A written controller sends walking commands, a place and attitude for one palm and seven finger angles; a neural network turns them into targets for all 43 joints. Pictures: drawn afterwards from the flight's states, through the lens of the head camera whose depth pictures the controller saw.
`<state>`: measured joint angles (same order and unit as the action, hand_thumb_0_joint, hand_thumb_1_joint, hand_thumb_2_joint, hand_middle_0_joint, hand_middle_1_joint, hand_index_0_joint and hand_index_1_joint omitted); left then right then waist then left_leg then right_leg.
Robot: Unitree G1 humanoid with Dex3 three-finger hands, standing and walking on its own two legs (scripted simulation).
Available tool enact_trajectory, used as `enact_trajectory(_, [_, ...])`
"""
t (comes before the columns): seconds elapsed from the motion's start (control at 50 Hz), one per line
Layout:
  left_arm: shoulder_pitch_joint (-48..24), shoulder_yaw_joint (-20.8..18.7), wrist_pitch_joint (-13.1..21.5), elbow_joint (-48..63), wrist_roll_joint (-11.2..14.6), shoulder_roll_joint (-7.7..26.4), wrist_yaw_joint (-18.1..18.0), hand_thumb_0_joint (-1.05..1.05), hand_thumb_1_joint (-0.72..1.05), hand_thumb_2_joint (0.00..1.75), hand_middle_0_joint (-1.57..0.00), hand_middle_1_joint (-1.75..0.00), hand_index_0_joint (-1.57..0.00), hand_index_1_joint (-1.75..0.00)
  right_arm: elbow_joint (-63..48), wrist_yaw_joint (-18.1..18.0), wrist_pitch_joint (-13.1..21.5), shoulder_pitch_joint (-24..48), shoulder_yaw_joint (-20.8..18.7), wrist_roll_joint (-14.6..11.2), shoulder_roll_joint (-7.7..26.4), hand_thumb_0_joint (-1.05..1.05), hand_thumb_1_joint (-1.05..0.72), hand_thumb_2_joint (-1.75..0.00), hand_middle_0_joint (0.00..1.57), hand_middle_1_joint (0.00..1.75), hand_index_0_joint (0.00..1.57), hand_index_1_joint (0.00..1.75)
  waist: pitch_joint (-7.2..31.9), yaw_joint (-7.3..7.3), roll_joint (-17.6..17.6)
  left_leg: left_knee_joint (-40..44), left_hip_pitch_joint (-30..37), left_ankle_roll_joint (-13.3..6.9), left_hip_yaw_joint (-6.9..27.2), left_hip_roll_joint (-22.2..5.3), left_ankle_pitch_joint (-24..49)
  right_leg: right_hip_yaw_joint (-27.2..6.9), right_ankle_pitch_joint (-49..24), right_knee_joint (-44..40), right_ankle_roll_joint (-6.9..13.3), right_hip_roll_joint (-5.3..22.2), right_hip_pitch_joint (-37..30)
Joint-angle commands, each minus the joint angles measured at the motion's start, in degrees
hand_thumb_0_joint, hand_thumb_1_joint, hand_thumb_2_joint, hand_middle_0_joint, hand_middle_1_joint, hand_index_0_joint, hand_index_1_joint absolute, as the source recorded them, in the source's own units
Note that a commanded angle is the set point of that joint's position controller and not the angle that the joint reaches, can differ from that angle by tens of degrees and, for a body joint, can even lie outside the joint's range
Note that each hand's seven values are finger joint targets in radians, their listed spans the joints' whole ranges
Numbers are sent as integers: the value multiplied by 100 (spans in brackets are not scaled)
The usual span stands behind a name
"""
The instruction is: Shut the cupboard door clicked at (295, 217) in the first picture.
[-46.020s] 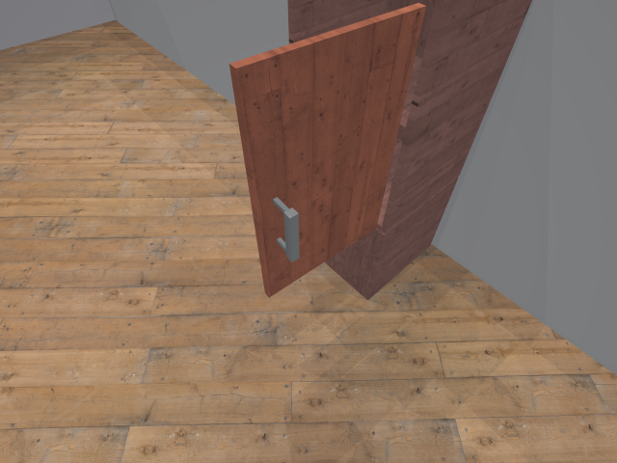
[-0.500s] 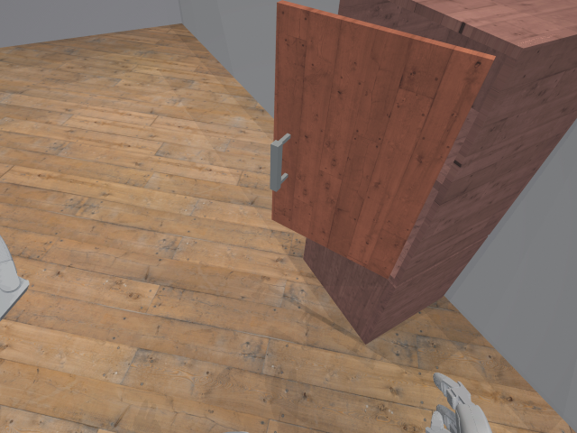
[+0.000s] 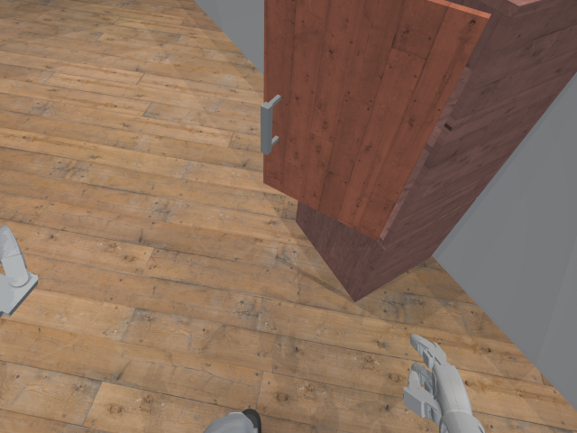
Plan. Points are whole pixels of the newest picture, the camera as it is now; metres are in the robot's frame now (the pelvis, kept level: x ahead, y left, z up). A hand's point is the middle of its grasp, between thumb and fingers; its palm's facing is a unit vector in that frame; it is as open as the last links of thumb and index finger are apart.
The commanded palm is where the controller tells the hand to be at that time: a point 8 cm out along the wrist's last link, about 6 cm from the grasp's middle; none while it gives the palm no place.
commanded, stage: step back with the hand held close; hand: left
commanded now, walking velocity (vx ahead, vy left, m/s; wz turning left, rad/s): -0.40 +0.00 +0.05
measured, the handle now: (271, 125) +0.76 +0.12 -0.08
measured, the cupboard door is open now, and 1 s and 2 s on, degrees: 28 28 28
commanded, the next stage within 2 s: stop stepping back and stand still in 0.32 s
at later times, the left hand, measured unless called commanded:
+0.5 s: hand out of the picture +0.05 +0.27 +0.17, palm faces +0.38 -0.82 -0.43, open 7.4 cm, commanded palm +0.00 +0.31 +0.19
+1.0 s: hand out of the picture -0.04 +0.30 +0.18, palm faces +0.49 -0.75 -0.45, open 7.5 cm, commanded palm -0.11 +0.33 +0.19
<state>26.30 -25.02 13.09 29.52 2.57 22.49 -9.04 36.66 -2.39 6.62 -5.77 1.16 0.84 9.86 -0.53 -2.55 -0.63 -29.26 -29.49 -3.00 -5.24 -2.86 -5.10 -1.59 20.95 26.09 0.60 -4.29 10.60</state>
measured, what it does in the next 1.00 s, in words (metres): walks backwards: left foot, then right foot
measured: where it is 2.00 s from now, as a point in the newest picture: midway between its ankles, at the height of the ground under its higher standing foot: outside the picture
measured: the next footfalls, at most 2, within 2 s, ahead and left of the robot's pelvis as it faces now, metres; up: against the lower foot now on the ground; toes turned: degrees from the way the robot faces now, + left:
left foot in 0.24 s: +0.02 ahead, +0.08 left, +0.00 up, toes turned +1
right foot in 0.56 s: -0.19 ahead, -0.07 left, +0.00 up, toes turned -2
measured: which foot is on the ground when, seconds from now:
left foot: down 0.00-0.06, up 0.08-0.22, down 0.24-0.56, up 0.58-0.78, down 0.80-1.00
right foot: down 0.00-0.28, up 0.30-0.54, down 0.56-1.00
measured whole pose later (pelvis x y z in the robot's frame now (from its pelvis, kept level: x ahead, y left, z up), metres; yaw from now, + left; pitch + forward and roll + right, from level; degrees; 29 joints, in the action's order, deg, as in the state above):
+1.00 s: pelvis -0.24 +0.02 +0.00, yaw +2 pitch -1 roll +0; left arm 31.0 -25.5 9.1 26.8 1.2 24.9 -10.5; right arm 37.2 -4.6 6.5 -17.4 1.3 0.5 10.4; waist 3.2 2.6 -1.6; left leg -32.7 -15.9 -1.0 -5.3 -2.2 -15.8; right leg 4.6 21.5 32.4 1.2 -0.6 13.6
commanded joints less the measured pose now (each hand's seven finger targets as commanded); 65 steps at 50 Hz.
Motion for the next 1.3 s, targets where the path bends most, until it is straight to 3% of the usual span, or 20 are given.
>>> enact_trajectory(0.0, [336,-829,301,1481,157,1449,-24,0,90,90,-20,-30,-20,-30,-1032,-110,-5,168,-400,-208,845,0,-90,-90,20,30,20,30,2455,244,-167,-282,2527,113,354,-471,2102,-344,-4153,-153,-380,851,87])
enact_trajectory(0.06, [944,-1323,178,1247,145,1933,-50,0,90,90,-20,-30,-20,-30,-1346,-204,-240,388,-278,-287,739,0,-90,-90,20,30,20,30,1683,167,-885,-1188,534,344,301,278,-1525,-1053,-5664,-373,-110,1947,-188])
enact_trajectory(0.12, [980,-1066,-57,803,5,1696,-85,0,90,90,-20,-30,-20,-30,-1243,-285,-495,277,-149,-157,664,0,-90,-90,20,30,20,30,888,289,-647,-1711,-379,433,665,285,-2022,-1101,-6165,-94,570,2195,-256])
enact_trajectory(0.2, [396,-620,-86,1008,26,1526,-153,0,90,90,-20,-30,-20,-30,-1171,-440,-574,-22,-231,-190,944,0,-90,-90,20,30,20,30,812,378,262,537,959,344,595,53,1320,-257,-5180,398,46,1060,-195])
enact_trajectory(0.26, [595,-639,42,1254,106,1644,-64,0,90,90,-20,-30,-20,-30,-1301,-297,-356,-6,-423,-191,1149,0,-90,-90,20,30,20,30,1493,187,1290,846,2392,-94,1559,-1102,4104,-25,-470,888,-210,151,584])
enact_trajectory(0.4, [531,-594,-74,1555,149,1285,-82,0,90,90,-20,-30,-20,-30,-1048,-184,69,72,-394,-42,1022,0,-90,-90,20,30,20,30,1111,180,1190,1982,914,-354,1722,-1249,-444,108,671,1954,-160,20,150])
enact_trajectory(0.48, [755,-604,-282,1326,177,1219,-100,0,90,90,-20,-30,-20,-30,-1124,-227,28,-71,-325,-15,961,0,-90,-90,20,30,20,30,763,265,1548,2394,-19,394,1112,-454,-3223,902,606,-54,47,-298,-1071])
enact_trajectory(0.52, [793,-724,-321,1389,134,1442,-81,0,90,90,-20,-30,-20,-30,-1100,-188,-48,-236,-331,-5,872,0,-90,-90,20,30,20,30,782,352,516,626,585,670,309,302,-2586,235,897,-1281,415,545,-279])
enact_trajectory(0.54, [678,-880,-285,1411,137,1642,-111,0,90,90,-20,-30,-20,-30,-993,-175,-104,-306,-347,23,849,0,-90,-90,20,30,20,30,742,366,-593,-1311,1368,611,355,448,-1741,-1151,1444,-1986,841,1760,1301])
enact_trajectory(0.56, [352,-1106,-246,1562,168,1856,-208,0,90,90,-20,-30,-20,-30,-870,-165,-103,-292,-304,134,966,0,-90,-90,20,30,20,30,752,352,-654,-2246,1333,521,673,314,-1329,-1651,921,-2071,1211,2535,1812])
enact_trajectory(0.6, [-12,-411,-407,889,96,1144,-210,0,90,90,-20,-30,-20,-30,-774,-212,-140,-473,-341,-65,893,0,-90,-90,20,30,20,30,323,455,-997,-2971,170,514,869,174,-1473,-1454,1747,-1729,1033,2296,1482])
enact_trajectory(0.74, [-793,-157,-216,574,-170,1149,-304,0,90,90,-20,-30,-20,-30,-741,-420,104,-313,-268,-30,897,0,-90,-90,20,30,20,30,-241,373,7,163,1465,112,-63,170,-1900,-714,1604,-898,628,1503,1311])
enact_trajectory(0.8, [-321,-541,-22,1083,-94,1321,-300,0,90,90,-20,-30,-20,-30,-840,-412,164,-370,-298,-101,1000,0,-90,-90,20,30,20,30,307,395,1335,1119,1986,-375,1790,-992,-1842,347,236,1097,46,499,1324])
enact_trajectory(0.84, [-448,-655,28,1148,-158,1359,-254,0,90,90,-20,-30,-20,-30,-782,-384,223,-335,-272,-4,912,0,-90,-90,20,30,20,30,-25,460,1368,1902,1221,-628,2640,-1535,-2819,418,553,2001,-61,418,1274])
enact_trajectory(0.94, [185,-603,5,891,-153,1118,-215,0,90,90,-20,-30,-20,-30,-807,-267,247,-342,-290,-20,950,0,-90,-90,20,30,20,30,123,354,1120,1186,393,-167,1079,-886,-2700,664,-80,219,48,370,-353])
enact_trajectory(1.04, [241,-553,-65,401,-91,1089,-254,0,90,90,-20,-30,-20,-30,-840,-179,15,-446,-387,-80,846,0,-90,-90,20,30,20,30,-20,312,-1106,-1985,-484,289,281,119,-2078,-2537,1627,-1422,1231,2241,-44])
enact_trajectory(1.08, [-139,-510,27,608,-116,1113,-287,0,90,90,-20,-30,-20,-30,-852,-147,13,-369,-340,-68,860,0,-90,-90,20,30,20,30,-39,314,-768,-1858,-403,281,612,-82,-2185,-2073,210,-1074,1354,2364,-136])
enact_trajectory(1.14, [-360,-507,108,847,-144,1181,-312,0,90,90,-20,-30,-20,-30,-764,-225,19,-354,-246,-9,762,0,-90,-90,20,30,20,30,281,400,-264,-45,1421,246,122,144,-938,-423,-297,-411,625,1449,506])
enact_trajectory(1.22, [-219,-558,161,1026,-136,1138,-250,0,90,90,-20,-30,-20,-30,-859,-290,140,-207,-249,-74,853,0,-90,-90,20,30,20,30,182,310,1271,1360,1276,-86,1813,-972,-1470,313,-206,628,-62,473,469])
enact_trajectory(1.28, [-299,-548,214,1108,-179,1115,-196,0,90,90,-20,-30,-20,-30,-846,-280,241,-250,-223,-36,809,0,-90,-90,20,30,20,30,103,287,1107,1299,1080,-71,1608,-936,-828,382,-619,394,-93,502,84])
